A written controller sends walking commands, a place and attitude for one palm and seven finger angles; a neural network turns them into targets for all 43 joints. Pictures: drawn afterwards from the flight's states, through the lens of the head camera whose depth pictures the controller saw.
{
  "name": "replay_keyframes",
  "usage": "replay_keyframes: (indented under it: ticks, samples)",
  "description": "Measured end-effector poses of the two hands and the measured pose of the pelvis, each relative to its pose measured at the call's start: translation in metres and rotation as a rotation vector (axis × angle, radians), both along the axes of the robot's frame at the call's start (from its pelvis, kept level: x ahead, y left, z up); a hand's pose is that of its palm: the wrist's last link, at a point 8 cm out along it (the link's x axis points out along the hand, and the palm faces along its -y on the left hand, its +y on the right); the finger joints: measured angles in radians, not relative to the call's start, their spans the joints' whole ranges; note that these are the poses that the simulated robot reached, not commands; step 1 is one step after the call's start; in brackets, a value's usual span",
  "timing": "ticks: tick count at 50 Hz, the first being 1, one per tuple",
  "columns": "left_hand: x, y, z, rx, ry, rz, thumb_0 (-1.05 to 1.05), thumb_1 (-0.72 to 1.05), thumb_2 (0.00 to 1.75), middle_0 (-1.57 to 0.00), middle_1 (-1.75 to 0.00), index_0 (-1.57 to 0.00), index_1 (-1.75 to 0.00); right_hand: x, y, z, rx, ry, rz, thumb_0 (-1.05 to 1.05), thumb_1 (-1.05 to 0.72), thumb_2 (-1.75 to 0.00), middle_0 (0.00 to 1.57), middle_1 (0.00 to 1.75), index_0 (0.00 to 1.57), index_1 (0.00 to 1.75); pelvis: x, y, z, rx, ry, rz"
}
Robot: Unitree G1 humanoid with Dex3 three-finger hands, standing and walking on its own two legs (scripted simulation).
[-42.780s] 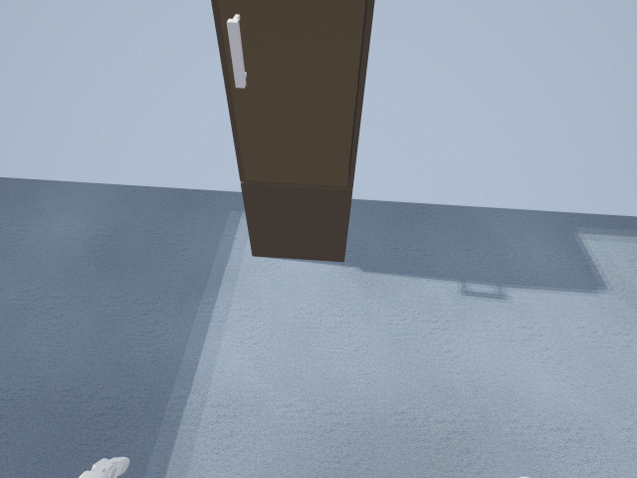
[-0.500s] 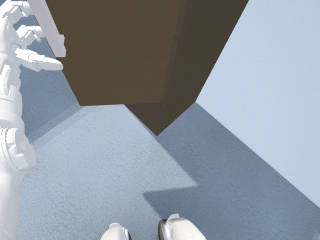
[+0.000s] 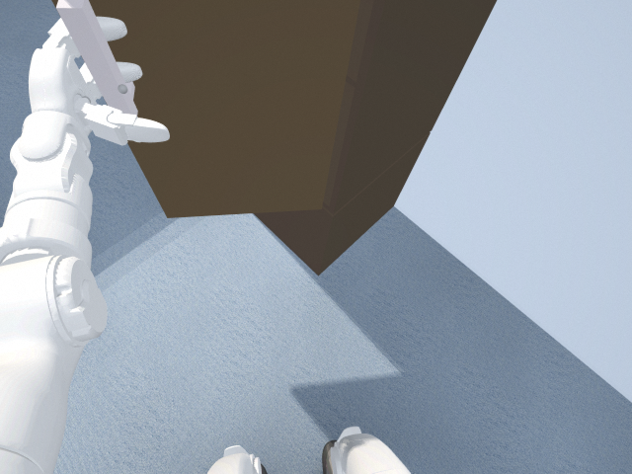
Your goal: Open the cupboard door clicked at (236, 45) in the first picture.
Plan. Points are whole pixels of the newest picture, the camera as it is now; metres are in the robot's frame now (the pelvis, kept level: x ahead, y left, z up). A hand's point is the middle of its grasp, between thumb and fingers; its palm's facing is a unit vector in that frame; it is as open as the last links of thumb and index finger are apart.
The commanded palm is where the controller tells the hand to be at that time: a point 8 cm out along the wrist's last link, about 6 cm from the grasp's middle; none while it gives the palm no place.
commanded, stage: slide the fingers in behind the handle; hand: left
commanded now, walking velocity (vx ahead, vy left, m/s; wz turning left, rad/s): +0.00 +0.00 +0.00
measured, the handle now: (106, 55) +0.60 +0.18 +0.12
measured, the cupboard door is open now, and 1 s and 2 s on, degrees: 51 51 88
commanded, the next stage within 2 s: close the thumb around the handle in 0.26 s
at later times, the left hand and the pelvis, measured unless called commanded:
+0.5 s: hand (111, 92) +0.54 +0.17 +0.12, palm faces -0.02 -1.00 +0.00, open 13.6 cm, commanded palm +0.53 +0.20 +0.12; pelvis +0.00 -0.01 +0.00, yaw +0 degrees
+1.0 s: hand (123, 91) +0.55 +0.16 +0.12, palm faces -0.03 -1.00 -0.01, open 5.7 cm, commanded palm +0.53 +0.20 +0.12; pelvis +0.00 +0.00 +0.00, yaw +0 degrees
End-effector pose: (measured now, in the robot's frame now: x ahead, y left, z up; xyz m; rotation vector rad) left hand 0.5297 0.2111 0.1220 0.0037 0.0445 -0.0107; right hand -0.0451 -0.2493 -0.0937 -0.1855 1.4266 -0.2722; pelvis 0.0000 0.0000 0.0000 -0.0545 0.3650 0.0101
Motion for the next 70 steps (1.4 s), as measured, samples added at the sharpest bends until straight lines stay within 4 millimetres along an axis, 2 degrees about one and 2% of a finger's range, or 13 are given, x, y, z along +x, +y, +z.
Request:
replay_keyframes:
  ticks: [10,23,29,36,46,49,61,70]
  samples:
    - [0.0,-0.003,-0.002,-0.009,0.007,-0.011,-0.01,-0.5,0.3,-0.3,-1.2,-0.3,-1.2,-0.007,-0.01,0.003,-0.016,0.026,-0.001,0.0,-0.9,-0.9,0.2,0.29,0.21,0.3,-0.001,-0.005,0.001,0.003,0.0,0.001]
    - [-0.004,0.011,0.001,0.003,-0.002,-0.008,-0.01,-0.47,0.32,-0.3,-1.2,-0.3,-1.2,-0.005,-0.02,0.008,-0.041,0.026,0.002,0.0,-0.9,-0.9,0.2,0.29,0.2,0.3,0.0,-0.009,0.003,0.002,-0.003,0.002]
    - [-0.008,0.01,0.001,-0.016,0.008,-0.016,-0.01,-0.29,0.39,-0.31,-1.22,-0.31,-1.22,0.002,-0.019,0.008,-0.04,0.008,0.011,0.0,-0.9,-0.9,0.2,0.29,0.2,0.3,0.001,-0.008,0.003,0.0,-0.01,0.007]
    - [-0.008,0.007,0.002,-0.003,-0.002,-0.014,-0.01,0.04,0.54,-0.33,-1.26,-0.34,-1.26,0.008,-0.016,0.005,-0.035,-0.019,0.017,0.0,-0.9,-0.9,0.2,0.29,0.2,0.3,-0.001,-0.006,0.002,0.0,-0.01,0.009]
    - [-0.003,0.002,-0.002,-0.012,0.018,-0.012,0.0,0.58,0.77,-0.36,-1.31,-0.38,-1.31,0.001,-0.008,0.001,-0.022,-0.004,0.011,0.0,-0.9,-0.9,0.2,0.29,0.21,0.3,-0.003,-0.003,0.0,0.0,-0.004,0.007]
    - [-0.001,0.001,-0.002,-0.001,0.006,-0.016,0.01,0.7,0.82,-0.37,-1.33,-0.38,-1.33,-0.004,-0.007,0.002,-0.024,0.004,0.004,0.0,-0.9,-0.9,0.2,0.29,0.21,0.3,-0.003,-0.002,0.0,0.0,0.001,0.003]
    - [-0.001,-0.001,-0.002,-0.006,0.004,-0.006,0.02,0.72,0.82,-0.34,-1.35,-0.37,-1.35,-0.012,-0.006,0.005,-0.02,0.027,-0.019,0.0,-0.9,-0.9,0.2,0.29,0.21,0.3,0.001,-0.002,0.002,0.001,-0.004,-0.004]
    - [-0.01,-0.003,-0.002,0.005,-0.01,-0.005,0.01,0.73,0.8,-0.33,-1.35,-0.34,-1.35,0.002,-0.01,0.004,-0.009,-0.006,-0.022,0.0,-0.9,-0.9,0.2,0.29,0.2,0.3,0.007,-0.004,0.005,0.008,-0.014,-0.019]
